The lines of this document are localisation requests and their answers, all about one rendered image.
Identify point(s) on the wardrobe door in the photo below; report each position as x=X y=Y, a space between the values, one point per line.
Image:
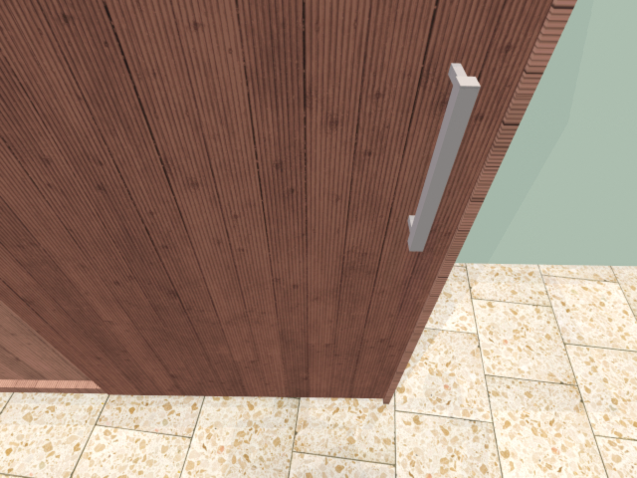
x=24 y=354
x=211 y=197

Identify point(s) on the handle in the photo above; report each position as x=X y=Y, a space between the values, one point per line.
x=461 y=102

